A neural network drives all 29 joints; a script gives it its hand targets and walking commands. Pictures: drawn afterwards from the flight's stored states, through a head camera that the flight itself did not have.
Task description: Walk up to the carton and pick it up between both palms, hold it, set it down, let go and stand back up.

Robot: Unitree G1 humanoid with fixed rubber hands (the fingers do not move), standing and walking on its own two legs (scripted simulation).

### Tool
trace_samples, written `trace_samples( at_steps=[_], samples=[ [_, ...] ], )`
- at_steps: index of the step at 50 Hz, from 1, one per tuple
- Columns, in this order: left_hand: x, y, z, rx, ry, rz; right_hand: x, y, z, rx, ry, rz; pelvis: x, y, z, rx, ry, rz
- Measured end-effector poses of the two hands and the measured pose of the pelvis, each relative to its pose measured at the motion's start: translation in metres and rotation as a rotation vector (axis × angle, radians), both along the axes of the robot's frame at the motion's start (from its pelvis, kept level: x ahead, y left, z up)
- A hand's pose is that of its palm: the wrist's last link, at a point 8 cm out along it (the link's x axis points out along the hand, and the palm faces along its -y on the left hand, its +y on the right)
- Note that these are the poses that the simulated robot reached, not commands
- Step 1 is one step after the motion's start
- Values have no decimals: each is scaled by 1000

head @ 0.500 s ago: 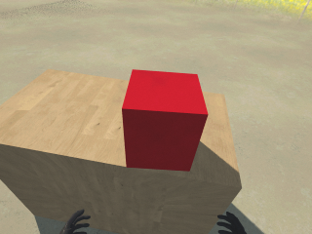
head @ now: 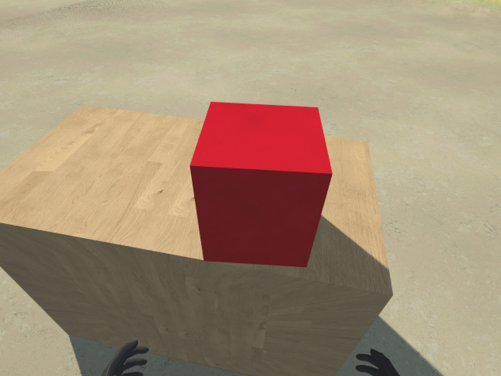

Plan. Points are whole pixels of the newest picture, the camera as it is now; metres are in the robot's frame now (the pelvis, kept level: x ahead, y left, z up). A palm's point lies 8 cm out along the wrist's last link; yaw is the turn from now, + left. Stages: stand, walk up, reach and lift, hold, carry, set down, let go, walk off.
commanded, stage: stand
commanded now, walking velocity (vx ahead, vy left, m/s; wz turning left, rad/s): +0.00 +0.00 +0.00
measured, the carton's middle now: (259, 185) +0.47 -0.01 +0.07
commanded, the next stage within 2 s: none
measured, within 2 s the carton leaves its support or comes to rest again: neither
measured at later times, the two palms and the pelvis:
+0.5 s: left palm out of the picture +0.10 +0.26 -0.13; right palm out of the picture +0.08 -0.18 -0.13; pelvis +0.05 +0.04 +0.00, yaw +0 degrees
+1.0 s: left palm out of the picture +0.01 +0.26 -0.15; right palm out of the picture +0.00 -0.12 -0.14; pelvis +0.04 +0.07 +0.00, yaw -1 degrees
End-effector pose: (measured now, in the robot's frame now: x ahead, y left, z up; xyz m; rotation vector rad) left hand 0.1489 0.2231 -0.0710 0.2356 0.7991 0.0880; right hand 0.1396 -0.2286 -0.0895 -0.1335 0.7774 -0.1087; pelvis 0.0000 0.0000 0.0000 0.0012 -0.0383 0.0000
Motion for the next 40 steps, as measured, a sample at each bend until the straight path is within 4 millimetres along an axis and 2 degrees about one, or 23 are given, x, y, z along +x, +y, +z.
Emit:
trace_samples(
  at_steps=[6,11,18,23,29,40],
  samples=[
    [-26,0,-30,-44,107,-8,-40,1,-23,0,238,-56,13,4,0,-20,47,1],
    [-33,4,-43,-75,171,27,-66,6,-30,-15,356,-83,27,11,1,-24,63,-1],
    [-34,21,-52,-73,228,83,-67,23,-37,-16,395,-106,43,24,1,-23,61,-4],
    [-42,31,-58,-69,287,123,-63,38,-41,-6,407,-113,51,33,1,-21,52,-6],
    [-67,38,-66,-76,392,161,-73,54,-45,1,454,-125,54,43,2,-20,39,-9],
    [-120,36,-77,-115,580,188,-114,81,-49,17,580,-135,49,59,4,-18,17,-14]
  ],
)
